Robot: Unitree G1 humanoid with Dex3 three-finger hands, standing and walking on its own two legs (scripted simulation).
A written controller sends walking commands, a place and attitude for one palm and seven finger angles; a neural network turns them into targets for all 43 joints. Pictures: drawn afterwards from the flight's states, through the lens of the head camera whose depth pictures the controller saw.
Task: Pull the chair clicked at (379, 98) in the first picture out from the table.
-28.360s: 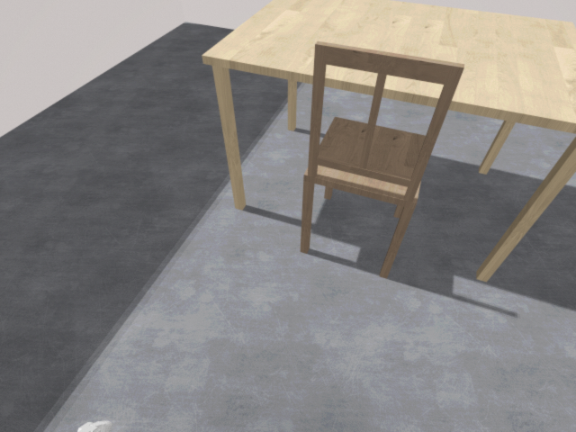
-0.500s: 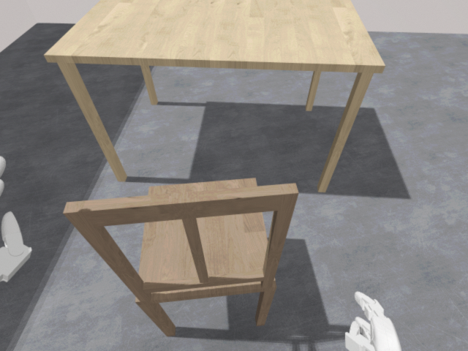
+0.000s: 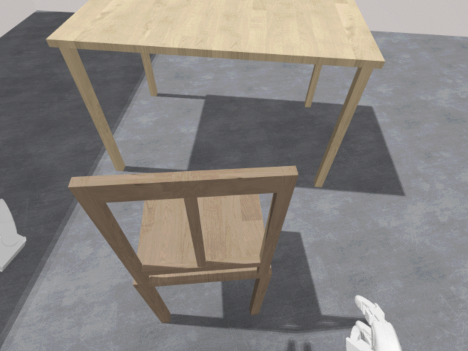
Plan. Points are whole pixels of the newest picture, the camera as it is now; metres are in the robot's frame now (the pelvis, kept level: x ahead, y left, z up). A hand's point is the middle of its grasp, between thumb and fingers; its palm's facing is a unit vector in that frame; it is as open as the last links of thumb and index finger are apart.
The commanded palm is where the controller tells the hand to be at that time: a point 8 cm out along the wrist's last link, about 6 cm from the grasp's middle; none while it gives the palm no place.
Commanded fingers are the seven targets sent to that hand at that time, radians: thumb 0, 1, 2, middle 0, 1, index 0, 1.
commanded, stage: step back with the hand held close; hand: left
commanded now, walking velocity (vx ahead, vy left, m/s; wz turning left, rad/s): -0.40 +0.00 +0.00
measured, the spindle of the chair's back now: (196, 235) +0.35 +0.11 -0.07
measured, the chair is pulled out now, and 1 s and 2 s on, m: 0.58 0.58 0.58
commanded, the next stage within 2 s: stop stepping back and stand still in 1.02 s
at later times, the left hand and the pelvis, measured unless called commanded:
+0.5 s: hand (17, 258) +0.18 +0.26 +0.17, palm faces +0.47 -0.77 -0.44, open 7.4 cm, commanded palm +0.11 +0.30 +0.19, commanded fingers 0.00 0.90 0.90 -0.20 -0.30 -0.20 -0.30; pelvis -0.02 -0.01 -0.01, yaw +2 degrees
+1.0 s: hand (47, 338) +0.11 +0.19 +0.17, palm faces +0.24 -0.81 -0.54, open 7.4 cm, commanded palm +0.05 +0.25 +0.19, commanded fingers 0.00 0.90 0.90 -0.20 -0.30 -0.20 -0.30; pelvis -0.10 -0.04 +0.01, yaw -2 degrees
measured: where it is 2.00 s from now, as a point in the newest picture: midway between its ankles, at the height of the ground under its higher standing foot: outside the picture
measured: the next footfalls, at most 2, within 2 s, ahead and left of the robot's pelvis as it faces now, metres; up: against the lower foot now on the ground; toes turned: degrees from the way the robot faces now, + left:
right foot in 0.80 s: -0.08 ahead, -0.16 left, +0.00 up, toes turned -3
left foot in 1.08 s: -0.07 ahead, +0.08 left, +0.00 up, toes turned +0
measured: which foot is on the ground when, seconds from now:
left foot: down 0.00-0.88, up 0.90-1.00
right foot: down 0.00-0.56, up 0.58-0.78, down 0.80-1.00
